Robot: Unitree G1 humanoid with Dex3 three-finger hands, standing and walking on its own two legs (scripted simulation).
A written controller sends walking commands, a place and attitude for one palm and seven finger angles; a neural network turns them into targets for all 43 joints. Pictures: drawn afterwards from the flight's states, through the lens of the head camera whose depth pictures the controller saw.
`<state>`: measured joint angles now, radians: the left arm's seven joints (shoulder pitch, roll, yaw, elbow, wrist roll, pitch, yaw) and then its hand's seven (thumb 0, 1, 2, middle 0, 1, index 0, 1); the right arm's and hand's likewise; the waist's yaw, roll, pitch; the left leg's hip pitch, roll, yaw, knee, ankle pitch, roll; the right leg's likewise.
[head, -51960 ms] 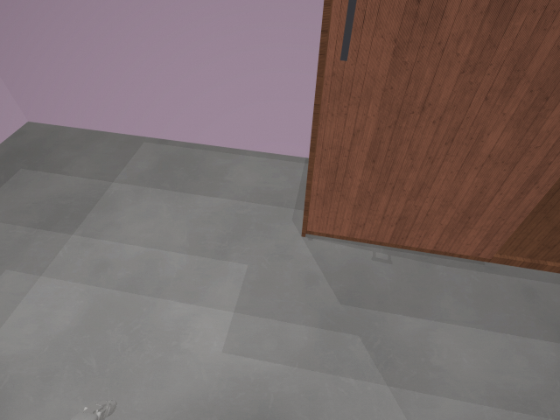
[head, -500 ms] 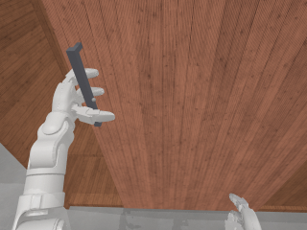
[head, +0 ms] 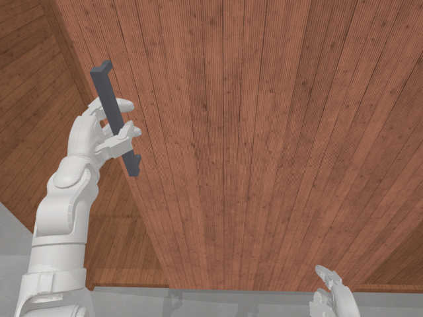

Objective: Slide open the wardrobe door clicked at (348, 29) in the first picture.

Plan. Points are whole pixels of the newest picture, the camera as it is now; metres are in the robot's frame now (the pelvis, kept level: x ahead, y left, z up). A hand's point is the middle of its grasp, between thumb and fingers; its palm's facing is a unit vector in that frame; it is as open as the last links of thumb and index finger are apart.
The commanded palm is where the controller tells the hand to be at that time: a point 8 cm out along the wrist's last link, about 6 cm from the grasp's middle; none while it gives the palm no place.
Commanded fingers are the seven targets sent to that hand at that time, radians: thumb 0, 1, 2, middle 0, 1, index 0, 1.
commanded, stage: grip the handle and tug to test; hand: left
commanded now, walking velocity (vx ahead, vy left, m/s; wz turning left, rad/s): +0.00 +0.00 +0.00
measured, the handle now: (122, 124) +0.40 +0.20 +0.20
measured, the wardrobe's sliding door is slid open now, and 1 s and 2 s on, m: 0.37 0.37 0.37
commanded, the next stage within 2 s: tug the door sideways, standing still in 0.72 s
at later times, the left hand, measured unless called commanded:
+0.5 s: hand (126, 139) +0.35 +0.17 +0.21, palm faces +0.09 -1.00 -0.03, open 5.6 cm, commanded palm +0.30 +0.22 +0.21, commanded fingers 0.00 0.90 0.90 -0.45 -1.40 -0.45 -1.40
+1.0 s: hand (126, 140) +0.35 +0.17 +0.21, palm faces +0.10 -0.99 -0.03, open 5.7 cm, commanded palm +0.31 +0.20 +0.21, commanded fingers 0.00 0.90 0.90 -0.45 -1.40 -0.45 -1.40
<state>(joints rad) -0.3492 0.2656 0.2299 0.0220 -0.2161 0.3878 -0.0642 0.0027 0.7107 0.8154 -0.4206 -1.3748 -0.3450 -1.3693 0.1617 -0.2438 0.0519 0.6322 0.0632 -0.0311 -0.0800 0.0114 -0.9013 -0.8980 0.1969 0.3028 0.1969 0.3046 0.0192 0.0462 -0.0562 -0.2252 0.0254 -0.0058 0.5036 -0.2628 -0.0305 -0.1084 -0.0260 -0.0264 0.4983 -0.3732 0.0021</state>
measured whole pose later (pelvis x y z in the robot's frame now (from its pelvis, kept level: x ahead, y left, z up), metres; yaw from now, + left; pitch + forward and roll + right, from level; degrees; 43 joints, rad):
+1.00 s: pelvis +0.02 +0.00 +0.00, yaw +0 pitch +1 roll +1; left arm -0.25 0.23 0.23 -0.18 -0.22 0.46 -0.05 0.00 0.77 0.83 -0.38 -1.39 -0.31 -1.37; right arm 0.16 -0.26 0.04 0.61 0.07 -0.03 -0.07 0.01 -0.90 -0.90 0.20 0.30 0.20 0.30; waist 0.04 0.05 -0.07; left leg -0.24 0.02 -0.01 0.53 -0.30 -0.03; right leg -0.11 -0.03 -0.03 0.50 -0.40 0.00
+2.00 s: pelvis -0.01 +0.01 -0.01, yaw +1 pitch +1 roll +0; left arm -0.40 0.26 0.07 0.03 -0.11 0.12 0.11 -0.04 0.74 0.84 -0.39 -1.40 -0.28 -1.37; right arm 0.11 -0.19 0.08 0.60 0.02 0.03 -0.06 0.01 -0.90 -0.90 0.20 0.30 0.20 0.30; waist 0.04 0.02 0.02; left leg -0.33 0.01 -0.02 0.59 -0.28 -0.01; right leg -0.22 -0.03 -0.03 0.62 -0.41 0.00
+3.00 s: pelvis +0.13 -0.17 -0.01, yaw +11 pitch -4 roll -3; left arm -0.08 0.19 0.25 -0.51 -0.07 -0.08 0.22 -0.04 0.75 0.81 -0.58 -1.52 -0.16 -1.27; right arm 0.08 -0.19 -0.03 0.55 0.03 -0.01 0.08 0.01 -0.91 -0.90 0.19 0.30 0.39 0.40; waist 0.11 0.04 0.34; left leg -0.24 0.13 0.06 0.64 -0.34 -0.03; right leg -0.47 0.02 -0.01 1.17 -0.48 0.01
